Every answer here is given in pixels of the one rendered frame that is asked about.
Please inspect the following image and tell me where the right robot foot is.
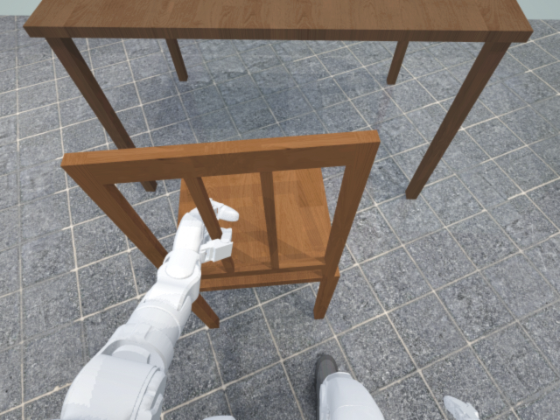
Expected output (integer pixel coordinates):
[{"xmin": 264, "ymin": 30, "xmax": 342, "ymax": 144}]
[{"xmin": 314, "ymin": 354, "xmax": 338, "ymax": 420}]

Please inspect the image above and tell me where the chair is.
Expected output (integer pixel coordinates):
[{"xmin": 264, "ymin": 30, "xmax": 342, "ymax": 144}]
[{"xmin": 60, "ymin": 130, "xmax": 381, "ymax": 329}]

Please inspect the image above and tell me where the robot left forearm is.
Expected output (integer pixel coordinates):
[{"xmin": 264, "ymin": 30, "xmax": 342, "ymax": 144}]
[{"xmin": 60, "ymin": 248, "xmax": 201, "ymax": 419}]

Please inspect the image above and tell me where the right robot hand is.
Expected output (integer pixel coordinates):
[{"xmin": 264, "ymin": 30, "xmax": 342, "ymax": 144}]
[{"xmin": 444, "ymin": 395, "xmax": 480, "ymax": 420}]

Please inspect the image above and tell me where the robot right shin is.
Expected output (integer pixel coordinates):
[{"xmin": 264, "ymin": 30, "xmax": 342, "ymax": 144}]
[{"xmin": 322, "ymin": 372, "xmax": 353, "ymax": 384}]

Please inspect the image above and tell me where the robot left upper arm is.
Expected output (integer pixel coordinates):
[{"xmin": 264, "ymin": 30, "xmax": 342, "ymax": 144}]
[{"xmin": 53, "ymin": 354, "xmax": 166, "ymax": 420}]

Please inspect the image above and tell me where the left robot hand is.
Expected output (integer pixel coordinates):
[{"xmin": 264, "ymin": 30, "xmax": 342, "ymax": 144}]
[{"xmin": 172, "ymin": 198, "xmax": 239, "ymax": 263}]

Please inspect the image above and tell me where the table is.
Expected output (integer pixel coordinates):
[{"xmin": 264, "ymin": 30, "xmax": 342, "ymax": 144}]
[{"xmin": 23, "ymin": 0, "xmax": 533, "ymax": 200}]

